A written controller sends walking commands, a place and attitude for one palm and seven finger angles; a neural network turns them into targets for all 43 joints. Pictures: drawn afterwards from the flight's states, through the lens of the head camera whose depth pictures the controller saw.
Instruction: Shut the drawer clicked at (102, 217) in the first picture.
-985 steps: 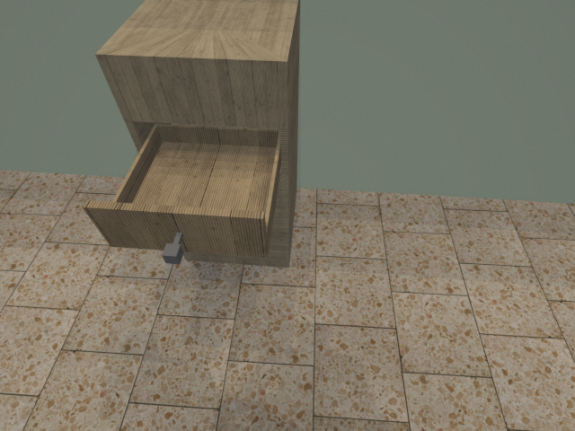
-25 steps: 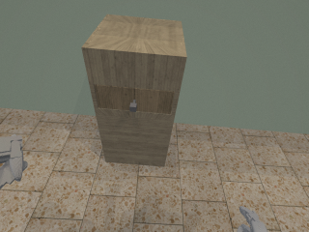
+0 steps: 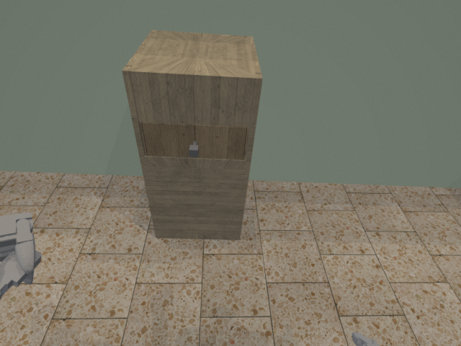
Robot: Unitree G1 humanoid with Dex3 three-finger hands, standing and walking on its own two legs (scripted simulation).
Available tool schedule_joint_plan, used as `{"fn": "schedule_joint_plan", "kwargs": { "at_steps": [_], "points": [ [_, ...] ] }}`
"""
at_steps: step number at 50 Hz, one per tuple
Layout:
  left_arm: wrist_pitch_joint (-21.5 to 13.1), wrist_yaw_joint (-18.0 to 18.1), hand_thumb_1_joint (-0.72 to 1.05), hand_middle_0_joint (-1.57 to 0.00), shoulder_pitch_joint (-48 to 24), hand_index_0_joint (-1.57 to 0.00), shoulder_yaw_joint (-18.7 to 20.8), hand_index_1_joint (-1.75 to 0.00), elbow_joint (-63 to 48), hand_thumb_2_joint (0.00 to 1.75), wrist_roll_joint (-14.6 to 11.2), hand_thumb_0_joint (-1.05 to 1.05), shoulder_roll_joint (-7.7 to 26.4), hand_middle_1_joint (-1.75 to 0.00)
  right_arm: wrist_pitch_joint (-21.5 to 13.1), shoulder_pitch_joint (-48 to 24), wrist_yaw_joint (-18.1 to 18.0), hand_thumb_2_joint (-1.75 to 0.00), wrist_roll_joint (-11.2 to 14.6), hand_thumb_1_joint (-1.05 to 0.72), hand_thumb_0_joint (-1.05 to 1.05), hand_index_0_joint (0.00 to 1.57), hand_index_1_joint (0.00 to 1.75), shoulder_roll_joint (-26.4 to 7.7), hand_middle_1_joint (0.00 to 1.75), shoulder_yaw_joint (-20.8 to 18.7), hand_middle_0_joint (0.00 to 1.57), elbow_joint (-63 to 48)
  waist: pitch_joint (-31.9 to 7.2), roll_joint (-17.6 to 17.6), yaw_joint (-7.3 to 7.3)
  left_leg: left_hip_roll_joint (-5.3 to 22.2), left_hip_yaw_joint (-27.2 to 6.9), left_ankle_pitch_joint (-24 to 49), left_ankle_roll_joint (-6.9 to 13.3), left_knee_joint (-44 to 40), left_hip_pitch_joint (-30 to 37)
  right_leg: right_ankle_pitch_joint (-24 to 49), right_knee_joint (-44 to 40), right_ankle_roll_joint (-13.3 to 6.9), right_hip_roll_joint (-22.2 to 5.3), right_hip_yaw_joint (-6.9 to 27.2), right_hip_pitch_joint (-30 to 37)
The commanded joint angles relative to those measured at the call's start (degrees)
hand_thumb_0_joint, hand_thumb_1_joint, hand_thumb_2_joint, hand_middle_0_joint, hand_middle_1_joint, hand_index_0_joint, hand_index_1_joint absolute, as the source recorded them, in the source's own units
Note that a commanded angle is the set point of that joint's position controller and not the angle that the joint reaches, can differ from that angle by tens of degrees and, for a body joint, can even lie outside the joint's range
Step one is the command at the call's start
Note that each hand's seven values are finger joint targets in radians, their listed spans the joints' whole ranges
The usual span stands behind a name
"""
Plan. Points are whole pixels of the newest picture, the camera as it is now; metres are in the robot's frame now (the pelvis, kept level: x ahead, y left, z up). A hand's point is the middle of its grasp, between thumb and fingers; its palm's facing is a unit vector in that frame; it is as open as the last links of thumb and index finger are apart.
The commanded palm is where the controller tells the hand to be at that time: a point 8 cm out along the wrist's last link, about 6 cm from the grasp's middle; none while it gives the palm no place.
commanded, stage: stop stepping back and stand still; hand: left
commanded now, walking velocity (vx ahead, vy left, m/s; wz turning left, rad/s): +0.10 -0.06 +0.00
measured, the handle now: (194, 148) +0.82 +0.16 -0.14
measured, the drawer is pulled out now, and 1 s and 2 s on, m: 0.00 0.00 0.00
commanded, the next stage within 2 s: let the arm hang, fingers relaxed in 0.98 s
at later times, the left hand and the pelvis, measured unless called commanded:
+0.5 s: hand (29, 278) +0.15 +0.25 +0.16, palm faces +0.43 -0.80 -0.42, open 3.3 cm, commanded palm +0.08 +0.29 +0.19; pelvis -0.04 +0.00 +0.00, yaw +2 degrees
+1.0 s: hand (57, 260) +0.18 +0.23 +0.17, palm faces +0.34 -0.82 -0.46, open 3.3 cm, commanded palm +0.11 +0.28 +0.19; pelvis -0.01 +0.00 +0.01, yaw +3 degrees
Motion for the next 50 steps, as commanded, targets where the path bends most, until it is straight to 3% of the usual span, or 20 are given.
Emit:
{"fn": "schedule_joint_plan", "kwargs": {
  "at_steps": [1,3,7,8,9,10,12,15,18,19,21,24,28,31,33,35,38,39,46,50],
  "points": [
    [-3.9,0.31,0.9,-1.4,-11.09,-1.4,2.43,-1.6,-12.31,0.9,1.32,0.0,10.34,-1.6,-5.84,-9.56,-0.84,-0.9,-0.69,-0.9,0.0,0.2,0.3,-6.19,0.3,-1.05,0.2,-10.87,7.38,11.83,-1.02,15.23,-27.27,-4.66,3.48,-23.05,10.94,-1.24,9.39,-0.91,1.22,0.91,-17.73],
    [-3.99,0.41,0.9,-1.4,-8.83,-1.4,3.34,-1.6,-15.63,0.9,1.53,0.0,10.83,-1.6,-6.35,-10.4,-0.1,-0.9,-0.99,-0.9,0.0,0.2,0.3,-6.24,0.3,-1.41,0.2,-11.87,6.32,8.17,0.33,15.14,-24.14,-20.28,2.47,-28.32,1.24,-5.22,11.76,-1.91,1.55,1.14,-9.2],
    [-4.17,0.41,0.9,-1.4,5.44,-1.4,6.71,-1.6,-19.85,0.9,1.47,0.0,11.82,-1.6,-5.31,-11.14,1.18,-0.9,-1.01,-0.9,0.0,0.2,0.3,-5.92,0.3,-1.9,0.2,-14.08,1.98,12.63,1.56,6.55,-7.09,-21.77,-1.53,-17.04,-11.77,-3.35,-4.62,-3.57,0.9,0.09,7.57],
    [-4.18,0.36,0.9,-1.4,7.82,-1.4,7.41,-1.6,-18.93,0.9,1.5,0.0,11.97,-1.6,-4.1,-11.08,1.46,-0.9,-1.09,-0.9,0.0,0.2,0.3,-5.47,0.3,-2.44,0.2,-14.47,2.68,4.8,1.61,1.86,-1.86,-18.55,-2.95,-1.89,-13.47,-10.63,-12.17,-5.94,-4.18,7.29,3.88],
    [-4.29,0.54,0.9,-1.4,6.46,-1.4,8.16,-1.6,-19.36,0.9,1.27,0.0,12.73,-1.6,-2.92,-10.68,1.6,-0.9,-0.79,-0.9,0.0,0.2,0.3,-5.32,0.3,-3.14,0.2,-13.94,4.45,-7.71,1.02,-1.16,1.0,-12.21,-4.01,19.62,-13.5,-20.51,-23.51,-11.19,-17.23,26.0,-6.7],
    [-4.26,1.05,0.9,-1.4,4.0,-1.4,8.92,-1.6,-18.0,0.9,0.44,0.0,12.38,-1.6,-2.53,-9.79,1.73,-0.9,-0.66,-0.9,0.0,0.2,0.3,-6.01,0.3,-3.55,0.2,-12.47,7.5,-10.15,0.58,-0.18,-1.54,-10.29,-4.28,31.44,-17.52,-20.45,-25.97,-14.34,-21.88,31.38,-11.9],
    [-5.06,0.73,0.9,-1.4,1.45,-1.4,8.91,-1.6,-14.1,0.9,0.42,0.0,10.68,-1.6,-2.69,-7.65,1.34,-0.9,-0.54,-0.9,0.0,0.2,0.3,-5.44,0.3,-3.42,0.2,-11.38,7.53,-3.47,-2.12,4.58,-4.13,-6.6,-3.52,30.05,-15.35,-8.9,-20.58,-13.58,-18.45,20.66,-12.76],
    [-4.98,0.88,0.9,-1.4,-2.6,-1.4,4.79,-1.6,-7.95,0.9,1.21,0.0,7.61,-1.6,-2.93,-10.18,0.09,-0.9,-0.02,-0.9,0.0,0.2,0.3,-3.96,0.3,-2.55,0.2,-11.81,8.74,-4.38,-1.88,5.93,0.53,-4.65,-2.26,8.92,-1.2,-10.26,-16.83,-9.09,-12.92,8.34,-18.76],
    [-5.27,1.76,0.9,-1.4,-4.81,-1.4,3.04,-1.6,-6.59,0.9,1.85,0.0,7.43,-1.6,-5.02,-8.83,-1.18,-0.9,-0.37,-0.9,0.0,0.2,0.3,-5.5,0.3,-2.8,0.2,-10.57,7.64,-1.24,-0.62,3.37,4.02,-4.45,-1.0,-5.57,10.88,-6.95,-10.9,-6.75,-9.39,5.61,-18.25],
    [-5.76,1.78,0.9,-1.4,-6.18,-1.4,2.65,-1.6,-9.43,0.9,1.76,0.0,7.46,-1.6,-5.65,-8.33,-1.4,-0.9,-0.58,-0.9,0.0,0.2,0.3,-6.38,0.3,-2.99,0.2,-10.93,6.88,3.0,-0.81,5.94,-0.77,-6.99,0.44,-10.21,13.06,-3.47,-5.24,-5.02,-7.44,4.56,-17.77],
    [-6.3,1.63,0.9,-1.4,-7.63,-1.4,2.78,-1.6,-15.92,0.9,2.13,0.0,8.38,-1.6,-6.4,-8.52,-1.02,-0.9,-0.29,-0.9,0.0,0.2,0.3,-7.41,0.3,-2.56,0.2,-12.44,5.67,14.14,-0.55,18.29,-21.0,-1.34,6.38,-16.15,16.7,1.69,10.5,-0.36,-0.22,-1.01,-23.16],
    [-6.15,1.01,0.9,-1.4,-5.22,-1.4,5.44,-1.6,-18.37,0.9,2.19,0.0,10.87,-1.6,-7.45,-8.21,0.45,-0.9,-1.07,-0.9,0.0,0.2,0.3,-5.59,0.3,-2.44,0.2,-10.94,5.15,12.25,-0.32,18.16,-18.22,10.72,6.06,-16.67,10.95,-2.42,12.05,-0.33,-1.05,0.17,-17.84],
    [-5.44,1.25,0.9,-1.4,3.33,-1.4,7.84,-1.6,-19.91,0.9,2.05,0.0,11.18,-1.6,-6.67,-8.93,2.08,-0.9,-0.04,-0.9,0.0,0.2,0.3,-5.51,0.3,-2.47,0.2,-12.14,1.17,8.67,0.47,10.78,-3.45,7.4,0.49,-5.59,2.43,13.69,-5.29,-0.85,-1.26,1.38,-1.29],
    [-4.69,1.21,0.9,-1.4,5.89,-1.4,8.43,-1.6,-14.42,0.9,0.37,0.0,10.55,-1.6,-4.66,-8.73,2.37,-0.9,0.55,-0.9,0.0,0.2,0.3,-4.71,0.3,-3.45,0.2,-12.23,3.58,-8.88,-0.97,2.96,0.64,-5.74,-3.76,9.68,-3.13,18.51,-14.15,-7.53,-13.53,20.81,-4.05],
    [-4.96,1.48,0.9,-1.4,5.08,-1.4,8.65,-1.6,-11.7,0.9,0.43,0.0,10.12,-1.6,-3.43,-9.3,2.09,-0.9,0.33,-0.9,0.0,0.2,0.3,-4.11,0.3,-2.56,0.2,-11.9,2.25,-5.95,-0.94,4.23,-0.57,-8.25,-3.4,9.46,-4.75,30.25,-11.32,-8.86,-14.4,16.61,-0.01],
    [-4.79,1.67,0.9,-1.4,4.15,-1.4,7.8,-1.6,-9.76,0.9,0.6,0.0,9.18,-1.6,-3.09,-10.56,1.36,-0.9,0.38,-0.9,0.0,0.2,0.3,-3.79,0.3,-1.9,0.2,-11.82,2.22,-3.15,-1.29,4.4,-0.22,-2.13,-2.72,-1.87,2.01,34.48,-6.29,-6.32,-11.15,10.45,-1.69],
    [-5.02,1.36,0.9,-1.4,3.11,-1.4,6.55,-1.6,-9.99,0.9,0.63,0.0,8.91,-1.6,-3.03,-10.75,0.54,-0.9,0.27,-0.9,0.0,0.2,0.3,-5.81,0.3,-2.48,0.2,-12.01,0.89,2.32,-0.06,10.19,-6.2,18.08,0.05,-10.59,13.38,23.44,-1.95,-0.65,-3.01,2.89,-7.07],
    [-5.22,0.97,0.9,-1.4,1.41,-1.4,5.88,-1.6,-11.18,0.9,0.73,0.0,9.28,-1.6,-3.17,-11.02,0.32,-0.9,0.41,-0.9,0.0,0.2,0.3,-6.47,0.3,-2.66,0.2,-12.39,1.59,3.43,0.29,11.92,-8.15,16.49,1.0,-11.33,12.96,18.49,-2.91,0.35,-2.14,3.03,-8.09],
    [-5.27,1.01,0.9,-1.4,-0.06,-1.4,5.02,-1.6,-16.61,0.9,1.7,0.0,10.25,-1.6,-4.04,-10.81,0.35,-0.9,0.3,-0.9,0.0,0.2,0.3,-5.7,0.3,-2.51,0.2,-13.07,-2.26,3.07,0.02,7.27,-1.57,24.18,-1.22,-5.62,13.22,40.3,-4.31,-0.9,-4.39,4.63,-0.15],
    [-5.08,1.4,0.9,-1.4,4.62,-1.4,7.46,-1.6,-15.56,0.9,1.15,0.0,11.06,-1.6,-3.02,-10.93,0.52,-0.9,0.24,-0.9,0.0,0.2,0.3,-5.56,0.3,-2.82,0.2,-13.77,-2.61,5.19,0.11,6.61,-1.33,20.77,-1.78,-6.3,12.2,38.12,-5.79,-1.37,-4.72,5.22,0.4]
  ]
}}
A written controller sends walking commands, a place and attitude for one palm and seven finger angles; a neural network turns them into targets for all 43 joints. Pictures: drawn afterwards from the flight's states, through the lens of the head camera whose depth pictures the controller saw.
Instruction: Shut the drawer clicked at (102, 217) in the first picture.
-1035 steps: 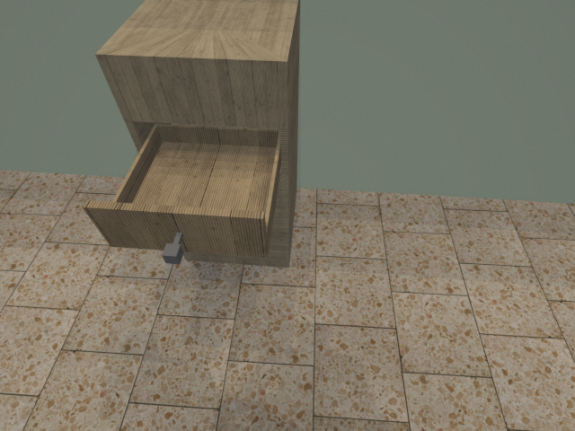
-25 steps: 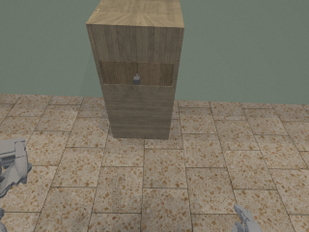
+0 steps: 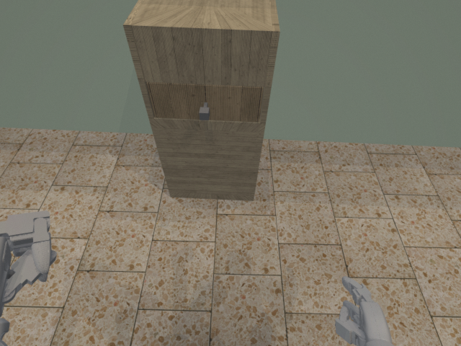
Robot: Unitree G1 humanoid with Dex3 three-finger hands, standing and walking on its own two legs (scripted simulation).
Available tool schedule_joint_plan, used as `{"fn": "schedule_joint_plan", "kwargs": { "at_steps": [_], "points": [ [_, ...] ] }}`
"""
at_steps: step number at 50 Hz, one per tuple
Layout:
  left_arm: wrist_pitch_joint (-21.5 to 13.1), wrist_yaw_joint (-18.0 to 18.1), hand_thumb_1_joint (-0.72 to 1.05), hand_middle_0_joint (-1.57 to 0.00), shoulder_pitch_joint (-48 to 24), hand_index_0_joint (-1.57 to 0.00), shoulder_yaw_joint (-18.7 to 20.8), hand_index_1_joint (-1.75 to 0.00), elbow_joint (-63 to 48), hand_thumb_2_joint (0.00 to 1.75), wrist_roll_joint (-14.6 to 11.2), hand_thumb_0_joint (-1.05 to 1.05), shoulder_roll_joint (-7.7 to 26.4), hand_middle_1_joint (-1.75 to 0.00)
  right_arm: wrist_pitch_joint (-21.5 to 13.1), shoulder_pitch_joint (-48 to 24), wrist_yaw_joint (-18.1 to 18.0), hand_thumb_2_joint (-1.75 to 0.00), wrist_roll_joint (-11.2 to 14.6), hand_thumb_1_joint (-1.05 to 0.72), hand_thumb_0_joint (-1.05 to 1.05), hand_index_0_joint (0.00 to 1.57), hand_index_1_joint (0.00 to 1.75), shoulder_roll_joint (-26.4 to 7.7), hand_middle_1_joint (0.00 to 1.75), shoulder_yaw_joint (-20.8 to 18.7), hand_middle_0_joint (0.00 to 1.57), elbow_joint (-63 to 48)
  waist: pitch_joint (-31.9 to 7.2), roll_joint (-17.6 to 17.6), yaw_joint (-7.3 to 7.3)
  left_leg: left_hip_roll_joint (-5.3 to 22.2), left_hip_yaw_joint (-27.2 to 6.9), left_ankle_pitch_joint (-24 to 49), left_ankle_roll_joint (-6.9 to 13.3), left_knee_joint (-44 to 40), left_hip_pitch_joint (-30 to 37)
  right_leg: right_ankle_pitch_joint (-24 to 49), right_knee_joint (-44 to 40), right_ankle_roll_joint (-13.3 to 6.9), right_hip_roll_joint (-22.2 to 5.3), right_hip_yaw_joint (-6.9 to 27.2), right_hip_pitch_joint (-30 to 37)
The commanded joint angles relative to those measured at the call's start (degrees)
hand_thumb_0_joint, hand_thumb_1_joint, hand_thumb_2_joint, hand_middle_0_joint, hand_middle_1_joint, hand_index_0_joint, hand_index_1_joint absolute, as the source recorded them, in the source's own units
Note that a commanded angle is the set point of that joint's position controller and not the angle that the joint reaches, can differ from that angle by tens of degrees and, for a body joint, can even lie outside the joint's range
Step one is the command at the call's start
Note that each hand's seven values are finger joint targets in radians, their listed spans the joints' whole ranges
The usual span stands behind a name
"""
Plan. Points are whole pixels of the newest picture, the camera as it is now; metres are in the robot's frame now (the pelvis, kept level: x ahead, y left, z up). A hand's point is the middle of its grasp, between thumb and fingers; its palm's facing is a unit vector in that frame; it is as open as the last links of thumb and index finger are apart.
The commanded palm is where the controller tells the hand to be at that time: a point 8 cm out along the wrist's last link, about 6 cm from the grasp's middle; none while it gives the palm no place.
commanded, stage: let the arm hang, fingers relaxed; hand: left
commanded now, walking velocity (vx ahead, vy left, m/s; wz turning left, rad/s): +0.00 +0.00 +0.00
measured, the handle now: (205, 110) +0.84 +0.13 -0.15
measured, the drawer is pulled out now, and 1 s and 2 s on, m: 0.00 0.00 0.00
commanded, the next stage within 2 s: look to check the result in 1.18 s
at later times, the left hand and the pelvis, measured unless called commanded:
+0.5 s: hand out of the picture -0.04 +0.22 -0.18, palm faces +0.03 -0.98 -0.20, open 3.8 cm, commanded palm none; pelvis -0.04 +0.02 +0.00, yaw +2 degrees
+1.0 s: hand out of the picture -0.02 +0.21 -0.17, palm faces +0.02 -0.98 -0.20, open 7.3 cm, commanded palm none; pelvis -0.04 +0.03 +0.01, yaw +0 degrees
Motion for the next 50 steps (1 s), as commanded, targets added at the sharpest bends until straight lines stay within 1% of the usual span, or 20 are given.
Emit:
{"fn": "schedule_joint_plan", "kwargs": {
  "at_steps": [1,3,4,5,6,7,8,10,11,12,13,16,19,21,24,27,34,35,41,50],
  "points": [
    [-3.99,1.68,0.9,-1.4,4.75,-1.4,10.34,-1.6,-11.69,0.9,-0.82,0.0,10.49,-1.6,-1.64,-2.7,-0.5,-0.9,0.36,-0.9,0.0,0.2,0.3,-5.44,0.3,-2.51,0.2,-9.02,-11.6,3.78,-0.14,3.03,-2.28,21.28,1.58,-1.25,3.55,29.55,-3.15,1.56,-6.95,6.69,6.03],
    [-3.94,1.56,0.9,-1.4,5.16,-1.4,10.36,-1.6,-10.13,0.9,-1.16,0.0,9.96,-1.6,-0.88,-2.86,-0.54,-0.9,0.37,-0.9,0.0,0.2,0.3,-5.53,0.3,-2.58,0.2,-9.23,-10.3,2.96,-0.34,2.98,-2.42,18.97,1.46,-1.84,2.55,26.64,-4.32,1.55,-6.7,6.77,5.02],
    [4.13,-7.1,0.9,-1.4,-7.26,-1.4,-13.27,-1.6,38.58,0.9,4.93,0.0,4.26,-1.6,-3.89,-5.67,4.79,-0.9,0.29,-0.9,0.0,0.2,0.3,-16.34,0.3,-5.35,0.2,4.67,-7.25,3.12,-1.91,4.21,-3.51,22.46,1.87,7.14,-1.11,34.02,4.05,0.09,-11.52,3.75,-3.32],
    [7.92,-8.22,0.9,-1.36,-7.43,-1.36,-12.44,-1.56,39.8,0.9,4.03,0.0,1.84,-1.56,-1.51,-0.59,4.55,-0.9,0.37,-0.9,0.0,0.2,0.3,-12.79,0.3,-5.9,0.2,4.32,-11.45,0.85,-1.58,4.25,-3.56,21.83,1.39,5.82,2.2,31.56,2.53,0.22,-10.12,7.2,-3.88],
    [9.06,-8.22,0.9,-1.32,-7.69,-1.32,-12.02,-1.51,39.4,0.9,3.73,0.0,1.27,-1.51,-0.14,0.95,4.49,-0.9,0.52,-0.9,0.0,0.2,0.3,-12.2,0.3,-5.1,0.2,3.04,-9.78,0.9,-1.65,4.47,-4.12,18.92,1.73,5.06,1.08,25.22,1.91,0.55,-9.46,5.12,-4.67],
    [9.16,-8.3,0.9,-1.28,-9.7,-1.28,-12.44,-1.47,42.22,0.9,3.64,0.0,-0.13,-1.47,0.61,0.67,4.5,-0.9,0.1,-0.9,0.0,0.2,0.3,-10.74,0.3,-4.26,0.2,3.77,-10.12,-1.06,-0.7,5.39,-5.77,13.47,2.99,3.79,-1.78,17.55,2.41,0.61,-9.0,4.27,-5.48],
    [9.49,-8.34,0.9,-1.24,-12.48,-1.24,-13.03,-1.43,45.17,0.9,3.73,0.0,0.07,-1.43,1.31,-0.07,4.47,-0.9,-0.46,-0.9,0.0,0.2,0.3,-10.74,0.3,-3.64,0.2,3.64,-7.91,-3.64,-0.35,5.61,-7.46,9.7,4.02,2.11,-4.58,11.84,1.81,0.7,-8.15,4.05,-5.96],
    [9.73,-8.18,0.9,-1.16,-16.99,-1.16,-13.96,-1.34,51.51,0.9,3.96,0.0,0.73,-1.34,2.18,-0.25,4.21,-0.9,-1.33,-0.9,0.0,0.2,0.3,-10.8,0.3,-3.15,0.2,4.02,-6.77,-12.73,-0.14,4.65,-8.07,10.06,4.07,2.14,-5.32,13.83,0.41,-0.16,-8.41,5.62,-4.3],
    [10.03,-8.06,0.9,-1.12,-18.5,-1.12,-14.16,-1.3,54.85,0.9,3.81,0.0,0.62,-1.3,2.61,-0.32,3.99,-0.9,-1.56,-0.9,0.0,0.2,0.3,-10.96,0.3,-3.05,0.2,4.8,-6.38,-12.79,-0.16,3.82,-7.74,10.23,4.07,2.21,-4.67,15.04,-0.06,-0.74,-9.22,5.97,-4.09],
    [10.32,-7.89,0.9,-1.08,-19.68,-1.08,-14.51,-1.25,58.41,0.9,3.7,0.0,0.74,-1.25,3.08,-0.41,3.8,-0.9,-1.77,-0.9,0.0,0.2,0.3,-10.76,0.3,-2.92,0.2,5.65,-6.45,-12.13,-0.21,3.29,-7.16,11.21,3.91,1.94,-3.41,16.35,-0.2,-0.98,-9.39,6.17,-3.68],
    [10.64,-7.66,0.9,-1.04,-20.53,-1.04,-14.89,-1.21,61.85,0.9,3.55,0.0,0.38,-1.21,3.51,-0.34,3.6,-0.9,-1.9,-0.9,0.0,0.2,0.3,-10.37,0.3,-2.73,0.2,6.73,-6.46,-9.98,-0.19,3.2,-7.11,12.11,3.8,0.97,-2.35,16.19,-0.44,-1.03,-9.13,6.33,-3.32],
    [11.58,-7.06,0.9,-0.92,-20.99,-0.92,-15.99,-1.08,70.66,0.9,3.08,0.0,-0.85,-1.08,4.42,-0.46,3.45,-0.9,-2.03,-0.9,0.0,0.2,0.3,-8.59,0.3,-1.67,0.2,10.24,-4.19,3.07,0.49,4.03,-8.44,9.98,3.89,-4.54,-3.25,6.09,-1.95,0.07,-7.03,5.65,-1.75],
    [11.63,-7.01,0.9,-0.8,-19.79,-0.8,-16.64,-0.95,78.47,0.9,2.87,0.0,-1.33,-0.95,5.04,0.75,3.1,-0.9,-1.85,-0.9,0.0,0.2,0.3,-7.12,0.3,-1.2,0.2,14.13,-1.78,9.93,0.62,3.6,-8.67,-1.2,3.51,-8.53,-4.95,-0.67,-5.39,-0.42,-6.34,6.05,-1.09],
    [11.37,-6.86,0.9,-0.72,-18.47,-0.72,-16.28,-0.86,82.13,0.9,2.79,0.0,-2.09,-0.86,5.34,2.65,2.76,-0.9,-1.85,-0.9,0.0,0.2,0.3,-6.37,0.3,-1.5,0.2,15.92,-3.74,10.87,0.78,3.87,-8.83,-4.04,3.58,-9.08,-4.43,-0.65,-6.86,-0.64,-6.23,5.62,0.92],
    [11.21,-7.05,0.9,-0.6,-18.92,-0.6,-16.68,-0.73,86.52,0.9,2.71,0.0,-2.02,-0.73,5.57,4.87,2.5,-0.9,-1.68,-0.9,0.0,0.2,0.3,-6.12,0.3,-1.89,0.2,18.66,-2.82,9.23,0.26,3.65,-9.09,-8.93,3.36,-10.46,-4.24,-3.13,-8.53,-1.08,-6.17,5.48,-0.26],
    [11.09,-7.03,0.9,-0.48,-18.74,-0.48,-16.84,-0.6,89.89,0.9,2.75,0.0,-2.5,-0.6,5.52,7.13,2.21,-0.9,-1.58,-0.9,0.0,0.2,0.3,-6.5,0.3,-2.37,0.2,21.01,-1.84,4.27,0.05,4.49,-10.16,-9.63,3.76,-11.69,-3.17,-3.68,-8.91,-1.03,-5.87,4.79,-1.8],
    [10.7,-6.59,0.9,-0.2,-17.2,-0.2,-17.15,-0.3,95.25,0.9,2.8,0.0,-3.83,-0.3,4.97,9.86,1.82,-0.9,-1.33,-0.9,0.0,0.2,0.3,-5.73,0.3,-2.53,0.2,25.22,-0.11,-0.26,-0.08,4.97,-9.77,-6.48,4.13,-12.56,-1.26,-2.08,-9.23,-0.93,-6.39,4.85,-3.23],
    [10.59,-6.53,0.9,-0.2,-16.62,-0.2,-17.14,-0.3,95.6,0.9,2.82,0.0,-3.88,-0.3,4.88,9.89,1.84,-0.9,-1.23,-0.9,0.0,0.2,0.3,-5.54,0.3,-2.51,0.2,25.58,-0.7,0.49,0.13,4.77,-9.38,-5.01,4.18,-12.12,-0.61,-1.24,-9.25,-0.96,-6.47,5.11,-2.93],
    [10.67,-6.32,0.9,-0.2,-16.76,-0.2,-17.26,-0.3,97.29,0.9,2.89,0.0,-4.77,-0.3,4.94,9.72,1.85,-0.9,-1.41,-0.9,0.0,0.2,0.3,-4.18,0.3,-2.4,0.2,27.45,2.38,0.21,0.1,4.42,-8.59,-5.66,3.94,-12.69,-1.38,-2.87,-9.93,-0.67,-6.65,5.53,-4.93],
    [10.34,-6.18,0.9,-0.2,-18.18,-0.2,-17.08,-0.3,97.42,0.9,2.9,0.0,-4.78,-0.3,4.36,8.94,1.77,-0.9,-1.37,-0.9,0.0,0.2,0.3,-3.79,0.3,-2.31,0.2,28.46,1.25,1.79,0.24,4.51,-8.05,-1.01,3.64,-12.65,-0.09,1.88,-9.36,-0.45,-6.84,5.51,-3.01]
  ]
}}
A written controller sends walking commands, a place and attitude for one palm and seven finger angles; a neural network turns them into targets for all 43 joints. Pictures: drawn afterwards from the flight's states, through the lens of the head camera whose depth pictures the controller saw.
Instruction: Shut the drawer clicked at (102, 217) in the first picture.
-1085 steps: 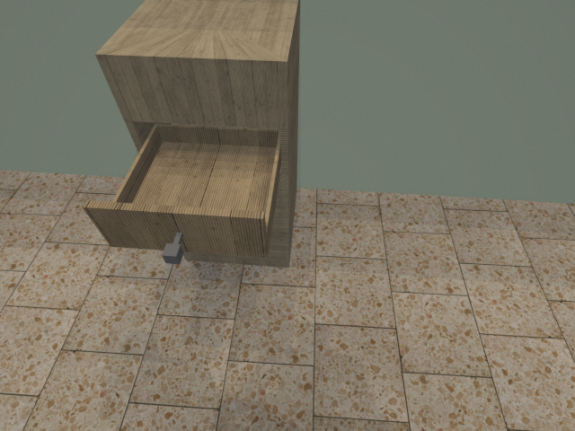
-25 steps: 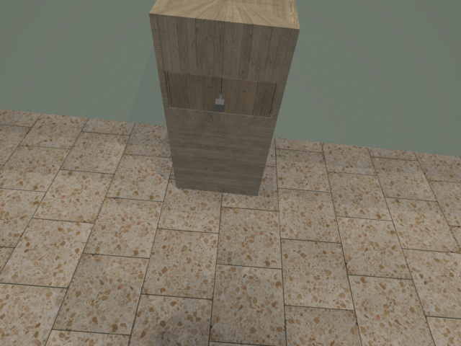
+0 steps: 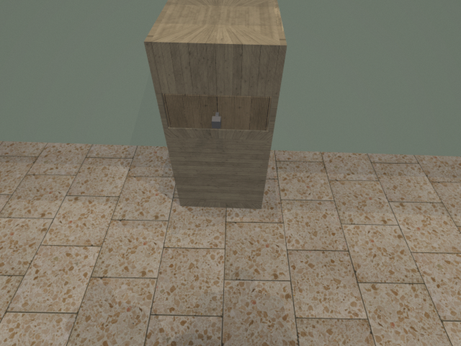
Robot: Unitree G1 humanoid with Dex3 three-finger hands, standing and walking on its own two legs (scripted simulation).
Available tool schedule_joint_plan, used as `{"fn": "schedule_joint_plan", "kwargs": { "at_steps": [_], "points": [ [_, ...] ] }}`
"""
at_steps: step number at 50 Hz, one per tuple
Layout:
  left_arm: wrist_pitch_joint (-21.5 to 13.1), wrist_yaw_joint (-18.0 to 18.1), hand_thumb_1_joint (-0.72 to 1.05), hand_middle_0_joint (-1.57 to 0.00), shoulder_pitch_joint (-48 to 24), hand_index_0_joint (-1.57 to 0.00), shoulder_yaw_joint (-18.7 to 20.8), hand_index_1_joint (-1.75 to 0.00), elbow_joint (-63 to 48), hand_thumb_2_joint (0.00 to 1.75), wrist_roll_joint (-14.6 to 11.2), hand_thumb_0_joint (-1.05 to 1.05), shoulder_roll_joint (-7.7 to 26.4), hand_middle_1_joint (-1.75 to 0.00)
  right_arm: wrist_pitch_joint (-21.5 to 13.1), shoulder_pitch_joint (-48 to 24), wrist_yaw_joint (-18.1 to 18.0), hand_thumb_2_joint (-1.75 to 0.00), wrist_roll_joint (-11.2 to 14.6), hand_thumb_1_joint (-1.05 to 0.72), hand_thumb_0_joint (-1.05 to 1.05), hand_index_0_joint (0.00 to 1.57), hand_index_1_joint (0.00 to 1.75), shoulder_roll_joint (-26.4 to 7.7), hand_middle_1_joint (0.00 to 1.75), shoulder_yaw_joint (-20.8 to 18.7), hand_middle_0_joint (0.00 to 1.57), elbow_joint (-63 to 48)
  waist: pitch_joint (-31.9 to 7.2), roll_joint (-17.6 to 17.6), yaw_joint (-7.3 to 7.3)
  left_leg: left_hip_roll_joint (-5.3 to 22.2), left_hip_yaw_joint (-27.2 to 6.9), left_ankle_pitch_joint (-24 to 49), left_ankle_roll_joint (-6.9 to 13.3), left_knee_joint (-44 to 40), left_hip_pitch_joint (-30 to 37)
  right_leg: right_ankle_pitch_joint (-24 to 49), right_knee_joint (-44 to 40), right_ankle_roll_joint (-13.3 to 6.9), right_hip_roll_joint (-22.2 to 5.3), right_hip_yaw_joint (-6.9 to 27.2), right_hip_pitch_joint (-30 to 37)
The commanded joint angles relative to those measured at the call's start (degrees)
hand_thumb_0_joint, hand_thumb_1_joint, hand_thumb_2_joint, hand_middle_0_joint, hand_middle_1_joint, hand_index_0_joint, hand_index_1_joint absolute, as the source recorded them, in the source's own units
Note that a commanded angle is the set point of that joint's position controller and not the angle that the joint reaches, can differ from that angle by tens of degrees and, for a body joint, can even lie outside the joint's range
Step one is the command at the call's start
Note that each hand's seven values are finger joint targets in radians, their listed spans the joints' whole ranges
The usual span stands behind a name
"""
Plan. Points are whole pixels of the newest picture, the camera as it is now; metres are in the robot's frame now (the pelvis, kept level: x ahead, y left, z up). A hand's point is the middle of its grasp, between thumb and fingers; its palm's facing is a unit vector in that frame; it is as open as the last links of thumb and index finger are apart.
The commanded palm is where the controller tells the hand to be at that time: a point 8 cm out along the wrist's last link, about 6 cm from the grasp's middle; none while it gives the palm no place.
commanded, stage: let the arm hang, fingers relaxed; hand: left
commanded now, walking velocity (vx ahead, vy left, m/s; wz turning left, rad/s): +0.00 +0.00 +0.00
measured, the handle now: (216, 119) +0.88 +0.09 -0.16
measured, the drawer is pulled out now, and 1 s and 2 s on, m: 0.00 0.00 0.00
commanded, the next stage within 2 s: look to check the result in 0.18 s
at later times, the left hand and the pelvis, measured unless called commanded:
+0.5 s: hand out of the picture +0.04 +0.17 -0.17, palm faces +0.00 -0.98 -0.21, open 7.4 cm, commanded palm none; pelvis +0.02 -0.01 +0.00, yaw +0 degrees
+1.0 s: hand out of the picture +0.06 +0.17 -0.17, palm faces +0.00 -0.97 -0.23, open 7.4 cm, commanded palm none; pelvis +0.03 -0.02 +0.00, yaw +0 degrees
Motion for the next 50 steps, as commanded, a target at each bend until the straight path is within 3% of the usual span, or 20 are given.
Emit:
{"fn": "schedule_joint_plan", "kwargs": {
  "at_steps": [1,12,19,24,32,50],
  "points": [
    [-0.72,0.54,0.9,-0.2,3.13,-0.2,1.58,-0.3,-0.84,0.9,0.19,0.0,6.99,-0.3,-0.63,2.84,-0.55,-0.9,0.31,-0.9,0.0,0.2,0.3,-6.19,0.3,-1.29,0.2,-1.19,3.74,0.18,0.38,7.17,-8.69,-6.04,0.51,-7.54,-0.73,-3.18,-5.65,-2.82,-4.39,4.89,-3.13],
    [-1.23,0.64,0.9,-0.2,1.41,-0.2,1.66,-0.3,-0.61,0.9,-0.1,0.0,7.48,-0.3,-1.09,2.13,-0.85,-0.9,0.44,-0.9,0.0,0.2,0.3,-6.73,0.3,-1.19,0.2,-0.36,0.45,-0.53,0.15,7.25,-7.34,4.41,0.26,-5.33,4.01,3.42,-5.87,-2.82,-5.02,5.28,-0.61],
    [-1.11,0.67,0.9,-0.2,0.81,-0.2,1.55,-0.3,-0.22,0.9,-0.17,0.0,7.77,-0.3,-0.82,1.59,-0.87,-0.9,0.46,-0.9,0.0,0.2,0.3,-7.21,0.3,-1.15,0.2,0.14,1.88,-0.42,-0.04,7.35,-6.97,2.8,-0.1,-5.88,4.3,1.73,-6.82,-2.72,-4.89,5.41,-0.96],
    [-1.28,0.66,0.9,-0.2,0.64,-0.2,1.66,-0.3,-0.06,0.9,-0.21,0.0,8.12,-0.3,-1.09,1.23,-0.97,-0.9,0.5,-0.9,0.0,0.2,0.3,-7.75,0.3,-1.09,0.2,0.25,-0.28,-0.2,-0.03,7.54,-6.76,5.65,-0.09,-5.46,5.78,4.49,-6.56,-2.76,-5.0,5.61,0.52],
    [-1.22,0.64,0.9,-0.2,0.23,-0.2,1.62,-0.3,0.21,0.9,-0.14,0.0,8.27,-0.3,-1.02,0.04,-0.99,-0.9,0.48,-0.9,0.0,0.2,0.3,-8.08,0.3,-1.0,0.2,0.38,1.79,-0.63,0.04,7.65,-6.76,5.49,-0.19,-6.05,5.88,4.16,-7.23,-2.63,-5.07,5.44,-0.22],
    [-1.6,0.59,0.9,-0.2,-0.79,-0.2,2.02,-0.3,-0.28,0.9,-0.14,0.0,10.08,-0.3,-1.13,-1.34,-0.99,-0.9,0.53,-0.9,0.0,0.2,0.3,-9.82,0.3,-1.18,0.2,0.09,0.14,-0.39,0.07,7.73,-6.41,7.78,-0.51,-5.74,7.42,8.06,-7.78,-2.78,-5.48,5.89,1.48]
  ]
}}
